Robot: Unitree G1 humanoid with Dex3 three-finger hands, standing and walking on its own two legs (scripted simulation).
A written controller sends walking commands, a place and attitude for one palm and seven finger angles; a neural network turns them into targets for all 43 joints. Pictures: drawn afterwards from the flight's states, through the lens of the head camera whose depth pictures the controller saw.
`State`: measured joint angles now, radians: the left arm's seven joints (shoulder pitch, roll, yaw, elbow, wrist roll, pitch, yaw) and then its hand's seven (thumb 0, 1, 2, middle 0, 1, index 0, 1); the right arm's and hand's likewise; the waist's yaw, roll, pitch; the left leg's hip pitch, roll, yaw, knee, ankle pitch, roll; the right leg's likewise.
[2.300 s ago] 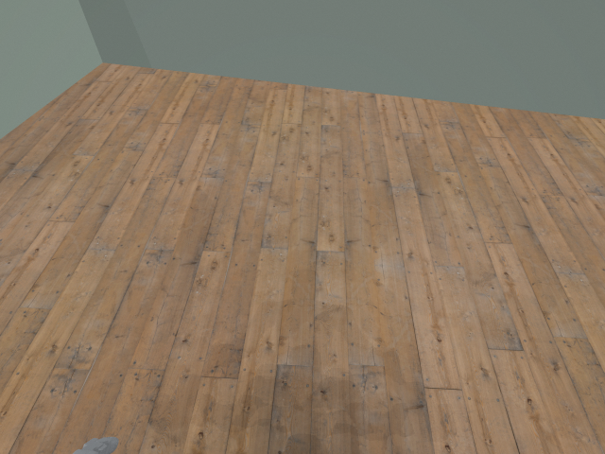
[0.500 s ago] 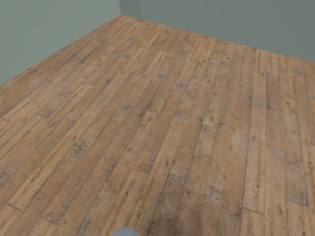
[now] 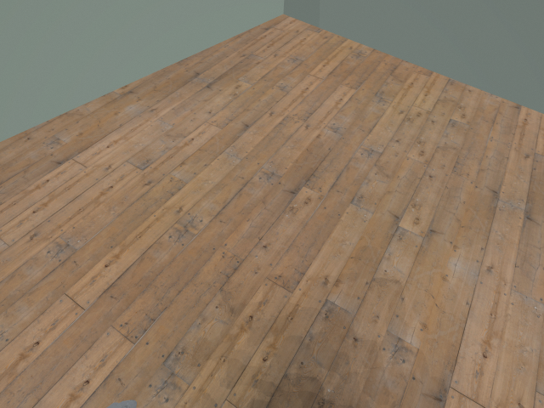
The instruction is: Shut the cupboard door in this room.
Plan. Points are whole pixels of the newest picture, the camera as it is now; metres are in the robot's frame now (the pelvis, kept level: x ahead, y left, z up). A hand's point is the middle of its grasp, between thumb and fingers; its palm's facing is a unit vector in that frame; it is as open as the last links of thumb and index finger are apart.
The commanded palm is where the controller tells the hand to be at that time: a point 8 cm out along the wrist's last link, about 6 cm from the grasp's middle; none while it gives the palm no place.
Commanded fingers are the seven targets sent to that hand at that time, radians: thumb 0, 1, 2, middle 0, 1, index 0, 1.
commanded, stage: turn or walk to find it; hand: left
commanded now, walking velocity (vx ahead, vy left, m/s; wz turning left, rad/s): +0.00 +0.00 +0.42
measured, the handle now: out of the picture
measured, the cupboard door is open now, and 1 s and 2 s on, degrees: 87 87 87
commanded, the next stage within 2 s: none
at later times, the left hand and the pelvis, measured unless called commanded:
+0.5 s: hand out of the picture -0.05 +0.21 -0.19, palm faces +0.29 -0.93 -0.22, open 7.4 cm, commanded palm none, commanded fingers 0.00 0.90 0.90 -0.20 -0.30 -0.20 -0.30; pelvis -0.04 +0.01 -0.02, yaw +15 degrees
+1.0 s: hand out of the picture -0.04 +0.22 -0.15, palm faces +0.43 -0.86 -0.26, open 7.4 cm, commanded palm none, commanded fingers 0.00 0.90 0.90 -0.20 -0.30 -0.20 -0.30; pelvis -0.07 -0.01 +0.00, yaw +25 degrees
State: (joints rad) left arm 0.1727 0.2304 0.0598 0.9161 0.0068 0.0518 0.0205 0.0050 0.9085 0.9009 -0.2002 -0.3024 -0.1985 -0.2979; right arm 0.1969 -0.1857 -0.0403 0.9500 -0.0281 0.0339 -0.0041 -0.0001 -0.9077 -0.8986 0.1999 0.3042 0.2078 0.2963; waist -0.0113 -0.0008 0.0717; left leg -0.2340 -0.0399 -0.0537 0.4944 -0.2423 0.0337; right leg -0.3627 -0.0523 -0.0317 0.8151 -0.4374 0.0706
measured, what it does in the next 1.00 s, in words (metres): steps on the spot, turning left: right foot, then left foot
